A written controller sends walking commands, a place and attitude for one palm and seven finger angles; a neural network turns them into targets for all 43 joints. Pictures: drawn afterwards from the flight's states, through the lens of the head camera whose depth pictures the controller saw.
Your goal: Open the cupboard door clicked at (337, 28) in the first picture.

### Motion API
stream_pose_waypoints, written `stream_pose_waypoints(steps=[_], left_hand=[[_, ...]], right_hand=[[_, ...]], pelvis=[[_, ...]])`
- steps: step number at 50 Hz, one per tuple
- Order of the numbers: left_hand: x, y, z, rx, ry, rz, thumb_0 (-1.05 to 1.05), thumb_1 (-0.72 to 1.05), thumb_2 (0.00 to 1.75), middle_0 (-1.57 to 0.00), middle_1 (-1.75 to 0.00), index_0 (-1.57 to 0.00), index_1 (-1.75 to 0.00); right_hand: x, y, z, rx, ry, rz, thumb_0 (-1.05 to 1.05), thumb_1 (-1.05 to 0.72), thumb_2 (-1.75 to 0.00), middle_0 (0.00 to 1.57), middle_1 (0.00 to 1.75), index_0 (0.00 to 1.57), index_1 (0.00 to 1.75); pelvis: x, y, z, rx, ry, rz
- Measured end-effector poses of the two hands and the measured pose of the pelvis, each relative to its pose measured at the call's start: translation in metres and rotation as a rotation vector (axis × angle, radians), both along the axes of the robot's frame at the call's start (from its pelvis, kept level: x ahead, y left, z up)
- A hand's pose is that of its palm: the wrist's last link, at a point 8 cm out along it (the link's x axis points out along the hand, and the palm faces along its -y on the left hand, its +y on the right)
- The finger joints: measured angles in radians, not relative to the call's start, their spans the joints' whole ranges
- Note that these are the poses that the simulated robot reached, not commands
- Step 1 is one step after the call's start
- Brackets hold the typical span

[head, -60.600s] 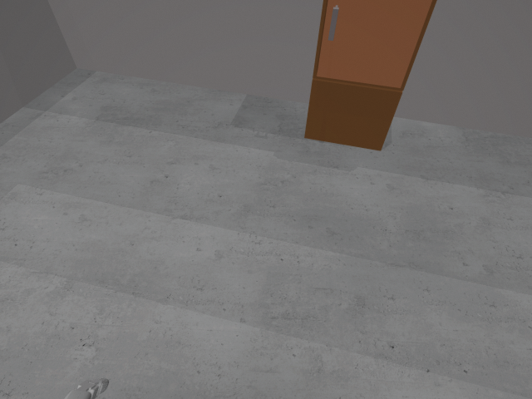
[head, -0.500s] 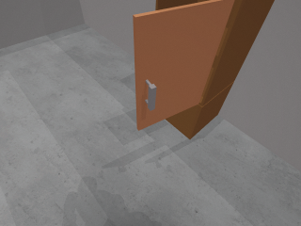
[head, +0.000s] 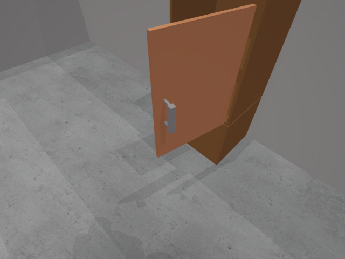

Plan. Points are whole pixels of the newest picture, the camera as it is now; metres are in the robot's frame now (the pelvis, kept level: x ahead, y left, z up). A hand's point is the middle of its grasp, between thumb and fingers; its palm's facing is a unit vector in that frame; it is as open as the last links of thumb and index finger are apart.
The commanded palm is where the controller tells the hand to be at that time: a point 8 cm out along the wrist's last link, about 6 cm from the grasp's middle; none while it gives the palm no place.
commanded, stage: let the arm hang, fingers relaxed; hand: left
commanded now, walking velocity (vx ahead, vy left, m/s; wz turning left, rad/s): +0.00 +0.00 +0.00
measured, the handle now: (168, 116) +0.62 +0.04 -0.08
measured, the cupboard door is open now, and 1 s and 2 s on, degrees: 77 77 77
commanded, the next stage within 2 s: look to check the result in 0.12 s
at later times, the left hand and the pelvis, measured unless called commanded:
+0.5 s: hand out of the picture -0.01 +0.15 -0.17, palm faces +0.04 -0.98 -0.17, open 7.4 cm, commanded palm none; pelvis +0.02 +0.00 +0.00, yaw +0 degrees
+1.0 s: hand out of the picture +0.03 +0.15 -0.17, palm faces +0.03 -0.98 -0.18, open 7.4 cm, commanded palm none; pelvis +0.04 -0.01 +0.00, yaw -1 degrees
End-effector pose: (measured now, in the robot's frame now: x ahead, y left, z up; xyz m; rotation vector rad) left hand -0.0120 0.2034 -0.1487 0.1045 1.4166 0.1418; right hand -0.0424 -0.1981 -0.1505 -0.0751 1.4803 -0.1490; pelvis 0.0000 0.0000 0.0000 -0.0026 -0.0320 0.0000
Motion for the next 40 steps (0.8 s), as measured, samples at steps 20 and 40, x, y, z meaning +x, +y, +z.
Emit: stream_pose_waypoints(steps=[20,40], left_hand=[[-0.008,0.002,0.005,0.015,0.063,0.016,0.01,0.91,0.89,-0.2,-0.3,-0.2,-0.29],[0.028,-0.003,0.003,0.005,0.023,-0.006,0.01,0.91,0.89,-0.2,-0.3,-0.2,-0.29]], right_hand=[[0.032,-0.004,0.0,-0.002,-0.03,0.012,0.0,-0.91,-0.9,0.2,0.3,0.2,0.3],[0.045,-0.01,0.002,-0.013,-0.016,0.011,0.0,-0.91,-0.9,0.2,0.3,0.2,0.3]], pelvis=[[0.015,-0.002,0.002,0.002,0.004,-0.005],[0.031,-0.005,0.003,0.004,0.005,-0.009]])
